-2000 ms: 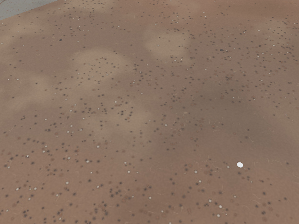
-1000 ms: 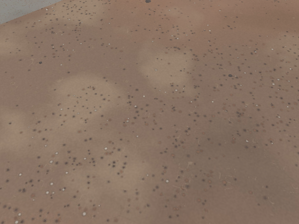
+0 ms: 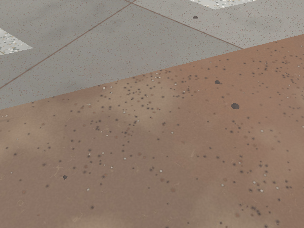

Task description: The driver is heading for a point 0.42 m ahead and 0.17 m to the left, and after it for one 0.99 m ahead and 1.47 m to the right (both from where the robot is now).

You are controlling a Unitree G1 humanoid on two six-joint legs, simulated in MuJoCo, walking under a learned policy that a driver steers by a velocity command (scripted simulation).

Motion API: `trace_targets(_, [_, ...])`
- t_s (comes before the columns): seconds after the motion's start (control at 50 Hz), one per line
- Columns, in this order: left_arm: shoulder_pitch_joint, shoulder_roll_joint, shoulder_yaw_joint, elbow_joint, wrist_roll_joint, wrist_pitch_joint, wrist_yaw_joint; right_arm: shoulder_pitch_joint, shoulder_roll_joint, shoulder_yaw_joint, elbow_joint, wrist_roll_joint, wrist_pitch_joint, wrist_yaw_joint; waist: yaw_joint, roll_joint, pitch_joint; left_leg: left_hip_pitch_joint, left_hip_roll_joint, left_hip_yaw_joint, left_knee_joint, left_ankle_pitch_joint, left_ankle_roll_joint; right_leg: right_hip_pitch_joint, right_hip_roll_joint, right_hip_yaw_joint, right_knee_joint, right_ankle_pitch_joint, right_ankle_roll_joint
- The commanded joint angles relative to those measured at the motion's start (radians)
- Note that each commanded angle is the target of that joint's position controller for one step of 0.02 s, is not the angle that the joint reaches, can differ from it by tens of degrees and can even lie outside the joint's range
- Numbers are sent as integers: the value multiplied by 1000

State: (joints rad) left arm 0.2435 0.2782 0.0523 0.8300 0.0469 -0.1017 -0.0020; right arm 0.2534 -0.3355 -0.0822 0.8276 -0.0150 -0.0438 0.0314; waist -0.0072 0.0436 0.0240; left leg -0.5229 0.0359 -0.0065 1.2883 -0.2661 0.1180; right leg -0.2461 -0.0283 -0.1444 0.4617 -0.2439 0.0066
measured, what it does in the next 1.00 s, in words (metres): walks ahead: left foot, then right foot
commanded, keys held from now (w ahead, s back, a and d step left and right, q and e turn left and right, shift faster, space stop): w+q+shift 0.26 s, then e+shift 0.74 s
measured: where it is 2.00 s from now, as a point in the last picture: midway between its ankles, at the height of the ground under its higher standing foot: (144, 181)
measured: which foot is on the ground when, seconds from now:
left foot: up 0.00-0.28, down 0.30-0.74, up 0.76-1.00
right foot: down 0.00-0.28, up 0.30-0.72, down 0.74-1.00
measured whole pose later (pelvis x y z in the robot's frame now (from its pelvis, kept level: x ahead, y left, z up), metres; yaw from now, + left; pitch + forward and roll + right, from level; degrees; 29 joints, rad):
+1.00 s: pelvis +0.60 +0.09 -0.01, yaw -7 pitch +3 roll +1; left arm 0.22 0.31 0.09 0.61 -0.01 0.03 0.03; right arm 0.00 -0.24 -0.04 0.65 0.00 -0.01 -0.03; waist 0.04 -0.01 0.05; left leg -0.58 -0.03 -0.21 0.89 -0.34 -0.07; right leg -0.44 0.17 0.16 0.47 -0.06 -0.09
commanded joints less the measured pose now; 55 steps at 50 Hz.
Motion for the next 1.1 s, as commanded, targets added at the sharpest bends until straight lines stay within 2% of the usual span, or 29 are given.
trace_targets(0.02, [100,23,4,12,-27,-31,-11,-62,64,29,-119,-16,27,30,5,-117,6,-259,106,-42,8,67,-9,163,-279,204,-285,110,-79])
trace_targets(0.14, [100,84,12,35,-25,-49,-3,-272,33,50,-218,-13,27,68,-16,-74,128,-166,55,113,-398,330,29,122,-184,-120,-374,461,-35])
trace_targets(0.18, [151,125,16,44,-25,-41,9,-305,24,52,-223,-12,24,72,-11,-79,119,-76,-9,194,-500,332,61,202,-183,-168,-318,810,-18])
trace_targets(0.22, [175,190,30,34,-23,-15,26,-229,-13,41,-198,-8,21,60,-66,-130,40,28,-83,229,-536,248,91,319,-212,-173,-151,1205,-8])
trace_targets(0.26, [116,247,48,5,-14,24,34,65,-80,8,-124,-4,19,36,-217,-167,-104,330,-134,194,-540,121,131,283,-258,-144,236,1344,-37])
trace_targets(0.28, [74,237,48,-14,-28,28,35,263,-116,-27,-57,3,23,16,-311,-100,-224,659,-149,100,-682,150,146,117,-208,-128,578,1219,-40])
trace_targets(0.3, [157,107,19,-32,-19,21,7,134,-157,-32,-48,-20,15,-4,-118,122,-119,753,36,-134,-729,294,147,-195,-49,-103,899,-98,-18])
trace_targets(0.32, [265,76,4,-105,-56,22,19,97,-268,-49,-111,-47,20,-7,-48,170,-358,1012,332,-675,-777,596,363,-445,42,70,1246,-328,16])
trace_targets(0.34, [165,110,2,-97,-57,8,28,135,-192,-44,-109,-28,19,-24,-100,-49,-333,897,334,-629,-903,661,321,-491,-13,163,1203,-167,17])
trace_targets(0.36, [137,93,-7,-105,-62,9,30,99,-155,-29,-79,-14,7,-37,-48,-71,-187,735,312,-496,-912,709,289,-484,-51,161,1120,-133,9])
trace_targets(0.38, [133,77,-13,-73,-48,14,28,44,-97,-10,-73,-20,-8,-37,-1,-149,-91,558,273,-383,-931,737,238,-419,-71,172,1030,-134,1])
trace_targets(0.4, [131,141,26,-45,-116,1,40,-50,-39,2,-115,23,-45,-11,0,-191,-123,461,265,-342,-947,697,209,-352,-98,253,1022,-159,0])
trace_targets(0.44, [178,112,33,-17,-119,27,38,-92,-30,6,-81,20,-77,2,68,-106,-86,321,210,-194,-991,739,118,-258,-126,289,856,-97,-2])
trace_targets(0.5, [85,46,26,-41,-89,37,26,-97,-26,5,-50,-3,-80,-29,61,6,-19,226,117,21,-1047,937,24,-244,-80,216,653,52,1])
trace_targets(0.56, [-31,29,21,-73,-73,18,-2,-102,-30,6,-55,4,-60,-75,15,-13,-15,294,28,148,-1025,843,-52,-272,-28,110,362,313,5])
trace_targets(0.6, [-93,11,13,-102,-72,16,-29,-54,-50,4,-54,14,-39,-102,-29,-8,-47,424,50,166,-968,858,-80,-319,-1,64,213,431,6])
trace_targets(0.66, [-43,48,27,-124,-65,26,-63,-77,-65,0,-76,10,2,-128,-1,53,-100,478,100,187,-827,969,-87,-251,50,6,179,366,-13])
trace_targets(0.7, [105,107,52,-109,-57,36,-65,-152,-80,-7,-118,14,22,-135,83,86,-142,427,130,179,-637,1110,-97,-115,89,2,187,216,-68])
trace_targets(0.72, [268,160,75,-79,-54,36,-53,-223,-76,-6,-147,20,25,-130,177,51,-188,343,106,173,-416,1010,-112,53,86,52,93,252,-121])
trace_targets(0.74, [323,204,95,-78,-53,44,-21,-260,-45,0,-159,18,19,-108,231,-182,-166,138,-54,198,-35,372,-176,229,17,193,-20,576,-205])
trace_targets(0.76, [212,241,72,-120,-17,34,-9,-82,98,38,-177,-31,3,-65,40,-361,-209,-175,-207,34,303,-428,-215,380,-204,630,66,1067,-365])
trace_targets(0.78, [125,272,83,-193,19,34,-11,13,10,32,-189,8,-15,-37,35,-277,-474,-188,-196,-208,429,-376,-206,469,-329,930,-78,718,-500])
trace_targets(0.8, [2,240,83,-246,-2,42,-11,-47,-69,16,-197,30,-17,-26,5,-108,-331,-218,-148,-207,329,-281,-160,307,-288,862,-133,413,-451])
trace_targets(0.82, [-62,173,64,-268,-46,54,-2,-104,-86,6,-203,13,-5,-32,-17,28,-219,-223,-96,-182,219,-210,-149,167,-225,769,-170,199,-380])
trace_targets(0.84, [-76,145,53,-277,-72,66,2,-132,-63,9,-206,-1,11,-40,-27,78,-152,-182,-74,-160,110,-183,-145,37,-175,720,-198,48,-333])
trace_targets(0.88, [-102,159,63,-300,-65,87,11,-147,-36,10,-218,-5,33,-46,-45,8,-77,-73,-71,-130,-143,-137,-151,-133,-57,607,-214,-10,-266])
trace_targets(0.94, [-42,186,82,-297,-56,112,34,-167,21,21,-210,3,28,-60,-10,-83,-150,0,-107,-114,-360,-92,-190,-91,-22,568,-155,183,-245])
trace_targets(0.98, [-40,190,89,-306,-65,128,46,-175,13,19,-203,17,28,-66,6,-135,-189,14,-114,-131,-442,-31,-198,-44,-23,591,-139,126,-218])
trace_targets(1.1, [-64,181,95,-340,-66,158,41,-197,-24,-6,-191,31,4,-54,40,-244,-158,117,-129,-148,-713,-8,-159,-6,-3,709,-105,-34,-158])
